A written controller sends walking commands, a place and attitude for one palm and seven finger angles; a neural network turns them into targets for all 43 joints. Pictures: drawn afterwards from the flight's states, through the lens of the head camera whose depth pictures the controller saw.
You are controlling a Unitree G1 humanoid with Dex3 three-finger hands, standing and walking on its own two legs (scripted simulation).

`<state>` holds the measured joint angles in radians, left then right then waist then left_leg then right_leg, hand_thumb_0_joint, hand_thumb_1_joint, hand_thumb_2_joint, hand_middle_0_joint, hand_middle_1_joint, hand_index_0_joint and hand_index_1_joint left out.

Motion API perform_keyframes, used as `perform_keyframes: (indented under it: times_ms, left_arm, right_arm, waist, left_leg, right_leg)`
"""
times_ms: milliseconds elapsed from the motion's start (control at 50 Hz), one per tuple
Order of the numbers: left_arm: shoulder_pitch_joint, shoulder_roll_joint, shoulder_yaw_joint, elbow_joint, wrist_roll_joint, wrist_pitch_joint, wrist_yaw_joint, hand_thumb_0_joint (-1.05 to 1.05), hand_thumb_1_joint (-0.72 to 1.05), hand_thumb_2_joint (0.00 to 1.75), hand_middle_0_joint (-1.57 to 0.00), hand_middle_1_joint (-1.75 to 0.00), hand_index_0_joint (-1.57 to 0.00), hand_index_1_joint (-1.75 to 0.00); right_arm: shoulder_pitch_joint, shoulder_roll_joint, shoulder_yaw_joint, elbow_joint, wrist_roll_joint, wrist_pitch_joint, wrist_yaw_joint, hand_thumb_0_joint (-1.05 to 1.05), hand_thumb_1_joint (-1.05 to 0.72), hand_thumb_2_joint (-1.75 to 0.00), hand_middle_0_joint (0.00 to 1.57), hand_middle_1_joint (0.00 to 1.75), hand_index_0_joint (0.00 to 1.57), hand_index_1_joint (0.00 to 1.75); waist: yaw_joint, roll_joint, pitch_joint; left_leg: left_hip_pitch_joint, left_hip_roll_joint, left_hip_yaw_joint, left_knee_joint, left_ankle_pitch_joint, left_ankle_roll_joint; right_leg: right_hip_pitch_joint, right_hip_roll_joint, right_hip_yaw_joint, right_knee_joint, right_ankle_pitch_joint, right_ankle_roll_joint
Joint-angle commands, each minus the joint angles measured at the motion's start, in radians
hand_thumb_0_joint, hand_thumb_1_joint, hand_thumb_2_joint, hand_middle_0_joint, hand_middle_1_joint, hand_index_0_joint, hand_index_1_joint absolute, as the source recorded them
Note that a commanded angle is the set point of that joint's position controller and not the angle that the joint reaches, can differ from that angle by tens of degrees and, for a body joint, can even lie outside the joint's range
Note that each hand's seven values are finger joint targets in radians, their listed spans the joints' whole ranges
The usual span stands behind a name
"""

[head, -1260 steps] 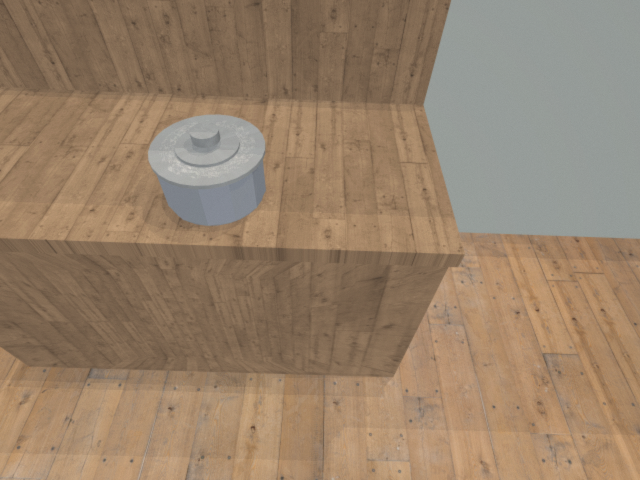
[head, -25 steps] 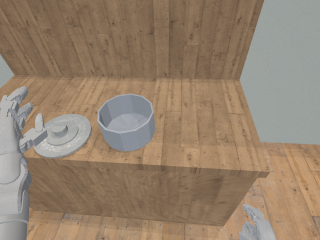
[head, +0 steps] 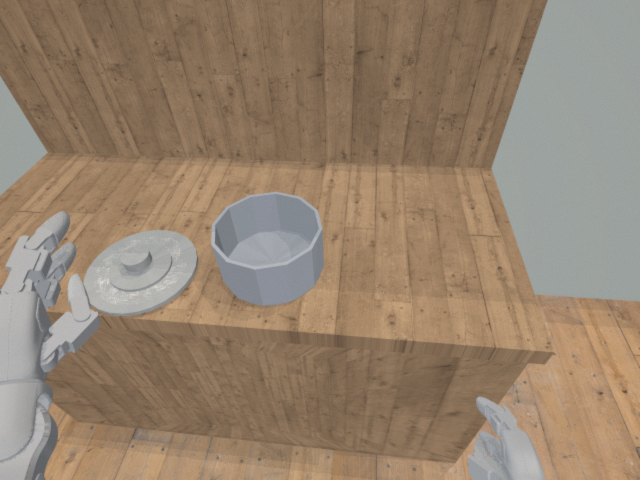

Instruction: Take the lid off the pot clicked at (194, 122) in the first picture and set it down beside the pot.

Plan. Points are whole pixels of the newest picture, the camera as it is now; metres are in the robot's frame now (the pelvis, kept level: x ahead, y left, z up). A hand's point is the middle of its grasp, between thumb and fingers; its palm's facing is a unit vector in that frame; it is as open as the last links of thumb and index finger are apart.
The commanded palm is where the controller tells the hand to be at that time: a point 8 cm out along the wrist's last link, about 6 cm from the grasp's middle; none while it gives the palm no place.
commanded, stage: draw the hand back to the body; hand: left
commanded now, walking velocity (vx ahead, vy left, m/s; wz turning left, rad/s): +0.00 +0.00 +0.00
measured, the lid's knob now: (136, 258) +0.46 +0.40 -0.04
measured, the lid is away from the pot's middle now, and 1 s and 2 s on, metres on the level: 0.25 0.25 0.25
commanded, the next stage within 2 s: step back with the hand held close in 0.36 s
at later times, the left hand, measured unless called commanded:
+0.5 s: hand (62, 365) +0.17 +0.26 +0.15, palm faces +0.39 -0.85 -0.36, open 7.4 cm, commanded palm +0.12 +0.30 +0.17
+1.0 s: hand (14, 412) +0.13 +0.28 +0.15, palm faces +0.28 -0.82 -0.51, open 7.4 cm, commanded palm +0.07 +0.32 +0.17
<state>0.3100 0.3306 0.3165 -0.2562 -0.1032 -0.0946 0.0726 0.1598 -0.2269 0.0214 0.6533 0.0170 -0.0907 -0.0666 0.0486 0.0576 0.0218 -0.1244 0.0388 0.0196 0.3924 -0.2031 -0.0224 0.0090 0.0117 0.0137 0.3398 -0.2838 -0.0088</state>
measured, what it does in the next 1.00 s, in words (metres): shifts its weight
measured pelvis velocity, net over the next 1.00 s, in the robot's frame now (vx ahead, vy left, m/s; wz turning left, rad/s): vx -0.06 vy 0.04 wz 0.01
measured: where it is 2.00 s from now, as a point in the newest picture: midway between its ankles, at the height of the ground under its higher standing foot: outside the picture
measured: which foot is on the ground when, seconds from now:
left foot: down 0.00-1.00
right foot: down 0.00-1.00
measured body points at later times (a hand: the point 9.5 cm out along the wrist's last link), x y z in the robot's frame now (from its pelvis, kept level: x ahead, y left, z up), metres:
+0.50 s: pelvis -0.01 +0.02 +0.00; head -0.03 +0.00 +0.45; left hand +0.15 +0.30 +0.17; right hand +0.20 -0.19 -0.08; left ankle +0.01 +0.14 -0.74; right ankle -0.06 -0.11 -0.74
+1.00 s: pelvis -0.06 +0.04 -0.02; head -0.02 +0.05 +0.43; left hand +0.11 +0.32 +0.18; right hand +0.11 -0.18 -0.10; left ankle +0.01 +0.14 -0.74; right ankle -0.06 -0.11 -0.74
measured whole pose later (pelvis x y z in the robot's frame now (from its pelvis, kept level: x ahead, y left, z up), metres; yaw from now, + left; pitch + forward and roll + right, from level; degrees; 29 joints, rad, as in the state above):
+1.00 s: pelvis -0.06 +0.04 -0.02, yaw +0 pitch +0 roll -2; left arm 0.65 0.42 0.41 -0.66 -0.07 -0.19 0.08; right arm 0.21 -0.19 0.00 0.53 0.03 -0.07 -0.04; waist 0.01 0.02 0.08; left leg -0.41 0.02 0.02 0.61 -0.21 0.04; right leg -0.27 -0.02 0.00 0.55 -0.29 0.05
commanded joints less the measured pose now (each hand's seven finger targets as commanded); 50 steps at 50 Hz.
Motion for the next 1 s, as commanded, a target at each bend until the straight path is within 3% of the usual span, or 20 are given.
perform_keyframes:
  times_ms: [0, 60, 180, 300, 380, 440, 460, 480, 500, 520, 560, 580, 660, 680, 760, 780, 820, 860, 940, 980]
  left_arm:
    - [-0.078, 0.207, 0.100, -0.296, 0.004, -0.070, 0.018, 0.00, 0.90, 0.90, -0.20, -0.30, -0.20, -0.30]
    - [0.009, 0.192, 0.090, -0.342, 0.006, -0.066, 0.019, 0.00, 0.90, 0.90, -0.20, -0.30, -0.20, -0.30]
    - [0.134, 0.180, 0.084, -0.400, 0.007, -0.064, 0.019, 0.00, 0.90, 0.90, -0.20, -0.30, -0.20, -0.30]
    - [0.072, 0.181, 0.078, -0.443, 0.019, -0.066, 0.033, 0.00, 0.90, 0.90, -0.20, -0.30, -0.20, -0.30]
    - [0.131, 0.159, 0.065, -0.393, 0.014, -0.053, 0.030, 0.00, 0.90, 0.90, -0.20, -0.30, -0.20, -0.30]
    - [0.112, 0.170, 0.074, -0.435, 0.022, -0.060, 0.035, 0.00, 0.90, 0.90, -0.20, -0.30, -0.20, -0.30]
    - [-0.071, 0.353, 0.257, -0.568, 0.022, -0.112, 0.044, 0.00, 0.90, 0.90, -0.20, -0.30, -0.20, -0.30]
    - [-0.065, 0.351, 0.261, -0.526, 0.022, -0.138, 0.040, 0.00, 0.90, 0.90, -0.20, -0.30, -0.20, -0.30]
    - [0.069, 0.253, 0.196, -0.399, 0.025, -0.136, 0.027, 0.00, 0.90, 0.90, -0.20, -0.30, -0.20, -0.30]
    - [0.161, 0.192, 0.150, -0.356, 0.026, -0.127, 0.013, 0.00, 0.90, 0.90, -0.20, -0.30, -0.20, -0.30]
    - [0.232, 0.151, 0.109, -0.375, 0.029, -0.126, -0.006, 0.00, 0.90, 0.90, -0.20, -0.30, -0.20, -0.30]
    - [0.239, 0.159, 0.113, -0.410, 0.025, -0.133, -0.008, 0.00, 0.90, 0.90, -0.20, -0.30, -0.20, -0.30]
    - [0.292, 0.193, 0.149, -0.482, 0.031, -0.136, -0.005, 0.00, 0.90, 0.90, -0.20, -0.30, -0.20, -0.30]
    - [0.287, 0.234, 0.177, -0.531, 0.030, -0.142, 0.003, 0.00, 0.90, 0.90, -0.20, -0.30, -0.20, -0.30]
    - [0.340, 0.236, 0.195, -0.610, 0.027, -0.147, 0.017, 0.00, 0.90, 0.90, -0.20, -0.30, -0.20, -0.30]
    - [0.349, 0.258, 0.214, -0.627, 0.024, -0.148, 0.024, 0.00, 0.90, 0.90, -0.20, -0.30, -0.20, -0.30]
    - [0.373, 0.229, 0.197, -0.630, 0.023, -0.147, 0.028, 0.00, 0.90, 0.90, -0.20, -0.30, -0.20, -0.30]
    - [0.368, 0.225, 0.201, -0.625, 0.027, -0.148, 0.034, 0.00, 0.90, 0.90, -0.20, -0.30, -0.20, -0.30]
    - [0.359, 0.212, 0.201, -0.592, 0.029, -0.155, 0.038, 0.00, 0.90, 0.90, -0.20, -0.30, -0.20, -0.30]
    - [0.372, 0.228, 0.215, -0.553, 0.026, -0.158, 0.044, 0.00, 0.90, 0.90, -0.20, -0.30, -0.20, -0.30]
  right_arm:
    - [-0.148, -0.103, -0.041, -0.179, -0.001, -0.065, -0.007, 0.00, -0.90, -0.90, 0.20, 0.30, 0.20, 0.30]
    - [-0.146, -0.098, -0.039, -0.186, -0.004, -0.070, -0.007, 0.00, -0.90, -0.90, 0.20, 0.30, 0.20, 0.30]
    - [-0.147, -0.092, -0.038, -0.192, -0.005, -0.074, -0.005, 0.00, -0.90, -0.90, 0.20, 0.30, 0.20, 0.30]
    - [-0.147, -0.090, -0.034, -0.188, -0.011, -0.084, -0.019, 0.00, -0.90, -0.90, 0.20, 0.30, 0.20, 0.30]
    - [-0.143, -0.090, -0.034, -0.185, -0.008, -0.080, -0.014, 0.00, -0.90, -0.90, 0.20, 0.30, 0.20, 0.30]
    - [-0.143, -0.090, -0.032, -0.189, -0.013, -0.086, -0.016, 0.00, -0.90, -0.90, 0.20, 0.30, 0.20, 0.30]
    - [-0.120, -0.113, -0.036, -0.225, -0.005, -0.057, -0.008, 0.00, -0.90, -0.90, 0.20, 0.30, 0.20, 0.30]
    - [-0.115, -0.091, -0.029, -0.206, -0.007, -0.046, -0.008, 0.00, -0.90, -0.90, 0.20, 0.30, 0.20, 0.30]
    - [-0.101, -0.092, -0.034, -0.184, -0.013, -0.037, -0.001, 0.00, -0.90, -0.90, 0.20, 0.30, 0.20, 0.30]
    - [-0.096, -0.094, -0.045, -0.201, -0.007, -0.032, 0.005, 0.00, -0.90, -0.90, 0.20, 0.30, 0.20, 0.30]
    - [-0.081, -0.109, -0.058, -0.227, -0.001, -0.017, 0.015, 0.00, -0.90, -0.90, 0.20, 0.30, 0.20, 0.30]
    - [-0.083, -0.109, -0.058, -0.239, 0.003, -0.015, 0.018, 0.00, -0.90, -0.90, 0.20, 0.30, 0.20, 0.30]
    - [-0.065, -0.114, -0.070, -0.272, 0.007, 0.007, 0.014, 0.00, -0.90, -0.90, 0.20, 0.30, 0.20, 0.30]
    - [-0.066, -0.115, -0.068, -0.278, 0.009, 0.007, 0.012, 0.00, -0.90, -0.90, 0.20, 0.30, 0.20, 0.30]
    - [-0.047, -0.110, -0.071, -0.296, 0.013, 0.006, 0.011, 0.00, -0.90, -0.90, 0.20, 0.30, 0.20, 0.30]
    - [-0.048, -0.110, -0.073, -0.294, 0.013, 0.001, 0.010, 0.00, -0.90, -0.90, 0.20, 0.30, 0.20, 0.30]
    - [-0.035, -0.107, -0.073, -0.293, 0.012, -0.011, 0.011, 0.00, -0.90, -0.90, 0.20, 0.30, 0.20, 0.30]
    - [-0.026, -0.110, -0.075, -0.288, 0.011, -0.028, 0.012, 0.00, -0.90, -0.90, 0.20, 0.30, 0.20, 0.30]
    - [-0.013, -0.111, -0.080, -0.287, 0.019, -0.047, 0.010, 0.00, -0.90, -0.90, 0.20, 0.30, 0.20, 0.30]
    - [-0.010, -0.100, -0.083, -0.281, 0.020, -0.048, 0.006, 0.00, -0.90, -0.90, 0.20, 0.30, 0.20, 0.30]
  waist:
    - [0.001, -0.006, -0.115]
    - [0.006, 0.012, -0.119]
    - [0.002, -0.023, -0.067]
    - [0.000, 0.027, -0.066]
    - [0.000, -0.021, -0.036]
    - [0.007, 0.027, -0.066]
    - [-0.009, 0.015, 0.009]
    - [-0.020, -0.017, 0.012]
    - [-0.027, -0.086, 0.028]
    - [-0.029, -0.102, 0.001]
    - [-0.035, -0.086, -0.061]
    - [-0.034, -0.054, -0.083]
    - [-0.031, -0.057, -0.145]
    - [-0.028, -0.020, -0.161]
    - [-0.026, 0.071, -0.185]
    - [-0.024, 0.097, -0.191]
    - [-0.029, 0.143, -0.176]
    - [-0.031, 0.150, -0.147]
    - [-0.045, 0.021, -0.118]
    - [-0.053, -0.070, -0.109]
  left_leg:
    - [0.166, -0.025, 0.034, -0.007, 0.233, 0.059]
    - [0.169, -0.024, 0.031, -0.006, 0.237, 0.057]
    - [0.136, -0.019, 0.024, -0.001, 0.188, 0.056]
    - [0.143, -0.022, 0.014, -0.002, 0.144, 0.053]
    - [0.120, -0.017, 0.009, -0.011, 0.128, 0.051]
    - [0.134, -0.020, 0.007, -0.008, 0.146, 0.051]
    - [0.046, -0.005, -0.008, 0.032, 0.062, 0.073]
    - [0.018, -0.010, -0.014, 0.052, 0.029, 0.070]
    - [0.000, -0.012, -0.021, 0.079, 0.029, 0.072]
    - [0.008, -0.004, -0.018, 0.096, 0.058, 0.074]
    - [0.010, 0.013, -0.016, 0.106, 0.133, 0.080]
    - [0.008, 0.019, -0.020, 0.092, 0.168, 0.081]
    - [0.002, 0.051, -0.041, 0.089, 0.323, 0.087]
    - [-0.003, 0.058, -0.053, 0.083, 0.350, 0.089]
    - [-0.038, 0.095, -0.089, 0.066, 0.396, 0.096]
    - [-0.050, 0.105, -0.107, 0.052, 0.380, 0.101]
    - [-0.084, 0.126, -0.120, 0.030, 0.296, 0.103]
    - [-0.149, 0.139, -0.132, 0.017, 0.168, 0.106]
    - [-0.250, 0.095, -0.117, 0.052, -0.131, 0.084]
    - [-0.235, 0.052, -0.093, 0.114, -0.221, 0.068]
  right_leg:
    - [-0.139, 0.003, -0.049, -0.060, 0.340, -0.004]
    - [-0.136, 0.000, -0.050, -0.059, 0.335, -0.005]
    - [-0.161, -0.002, -0.051, -0.069, 0.285, -0.004]
    - [-0.177, -0.001, -0.050, -0.078, 0.221, -0.009]
    - [-0.179, 0.000, -0.052, -0.078, 0.203, -0.009]
    - [-0.167, 0.000, -0.053, -0.071, 0.216, -0.013]
    - [-0.231, -0.053, 0.046, -0.095, 0.310, -0.009]
    - [-0.228, -0.083, 0.049, -0.087, 0.332, -0.017]
    - [-0.250, -0.086, 0.049, -0.082, 0.328, -0.013]
    - [-0.251, -0.097, 0.058, -0.066, 0.354, -0.008]
    - [-0.226, -0.101, 0.039, -0.022, 0.402, 0.004]
    - [-0.212, -0.100, 0.026, 0.002, 0.404, 0.005]
    - [-0.201, -0.077, -0.008, 0.079, 0.412, 0.023]
    - [-0.192, -0.074, -0.009, 0.100, 0.396, 0.022]
    - [-0.197, -0.046, -0.035, 0.176, 0.284, 0.030]
    - [-0.199, -0.043, -0.035, 0.194, 0.232, 0.029]
    - [-0.222, -0.036, -0.042, 0.220, 0.099, 0.029]
    - [-0.219, -0.032, -0.047, 0.217, 0.040, 0.029]
    - [-0.215, -0.051, -0.025, 0.169, 0.102, 0.018]
    - [-0.283, -0.095, 0.026, 0.103, 0.077, -0.003]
